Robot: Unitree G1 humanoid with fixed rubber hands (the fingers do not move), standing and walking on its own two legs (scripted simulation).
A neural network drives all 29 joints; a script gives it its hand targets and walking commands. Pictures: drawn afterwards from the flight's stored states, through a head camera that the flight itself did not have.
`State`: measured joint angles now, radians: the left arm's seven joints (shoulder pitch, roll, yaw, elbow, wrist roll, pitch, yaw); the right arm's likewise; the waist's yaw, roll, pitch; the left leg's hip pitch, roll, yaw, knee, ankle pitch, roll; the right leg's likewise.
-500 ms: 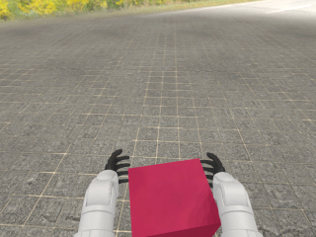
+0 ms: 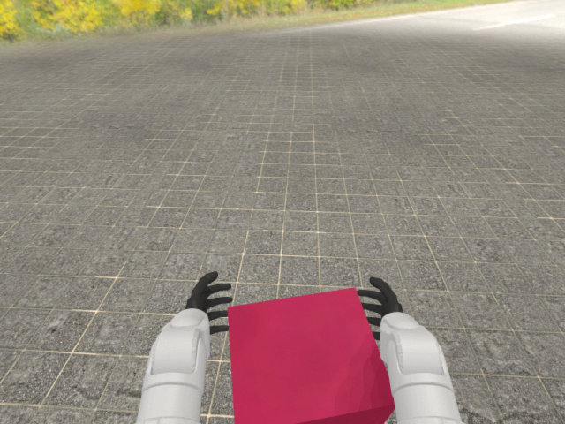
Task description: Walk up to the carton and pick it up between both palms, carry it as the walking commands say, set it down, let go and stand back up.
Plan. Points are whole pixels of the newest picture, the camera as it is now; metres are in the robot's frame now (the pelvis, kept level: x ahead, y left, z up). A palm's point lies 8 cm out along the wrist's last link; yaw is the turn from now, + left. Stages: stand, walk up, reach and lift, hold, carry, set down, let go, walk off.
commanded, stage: reach and lift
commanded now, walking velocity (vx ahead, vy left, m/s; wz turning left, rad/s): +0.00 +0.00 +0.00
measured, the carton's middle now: (301, 379) +0.25 -0.02 -0.05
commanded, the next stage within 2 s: hold in 0.12 s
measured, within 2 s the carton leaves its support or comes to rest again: neither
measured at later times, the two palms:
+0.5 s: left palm (195, 322) +0.28 +0.14 +0.05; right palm (389, 325) +0.28 -0.14 +0.05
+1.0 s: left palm (195, 323) +0.28 +0.14 +0.05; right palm (389, 327) +0.28 -0.14 +0.04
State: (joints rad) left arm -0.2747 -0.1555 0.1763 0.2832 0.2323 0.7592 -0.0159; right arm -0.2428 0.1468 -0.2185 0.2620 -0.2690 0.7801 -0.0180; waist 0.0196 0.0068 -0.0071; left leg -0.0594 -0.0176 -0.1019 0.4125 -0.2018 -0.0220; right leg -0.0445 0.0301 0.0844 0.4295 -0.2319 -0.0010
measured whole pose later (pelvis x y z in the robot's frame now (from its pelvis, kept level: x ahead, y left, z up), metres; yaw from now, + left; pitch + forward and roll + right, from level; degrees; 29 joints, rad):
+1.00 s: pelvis +0.00 +0.01 +0.00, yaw -1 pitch -8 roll +0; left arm -0.22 -0.14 0.14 0.22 0.21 0.77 -0.02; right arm -0.20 0.14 -0.18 0.20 -0.26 0.79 -0.02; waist 0.02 0.00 0.00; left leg -0.06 -0.02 -0.09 0.40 -0.20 -0.01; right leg -0.05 0.02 0.10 0.42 -0.23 0.01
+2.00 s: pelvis -0.10 +0.17 -0.03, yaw +34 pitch +4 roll +1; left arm -0.08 -0.13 0.03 -0.43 0.07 1.19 0.23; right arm -0.11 0.13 0.01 -0.38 -0.06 1.21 -0.21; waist 0.01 -0.05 -0.08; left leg -0.50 0.03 0.09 0.70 -0.25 0.01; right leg -0.49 -0.23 -0.10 1.02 -0.64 0.11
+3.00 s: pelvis -0.33 +0.25 -0.01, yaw +71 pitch +3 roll +3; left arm -0.09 -0.13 0.01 -0.44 0.05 1.18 0.20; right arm -0.10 0.13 -0.02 -0.46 -0.05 1.23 -0.22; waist -0.02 -0.01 -0.08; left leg -0.57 0.05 0.04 1.02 -0.40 -0.05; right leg -0.36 -0.22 -0.23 0.63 -0.29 0.03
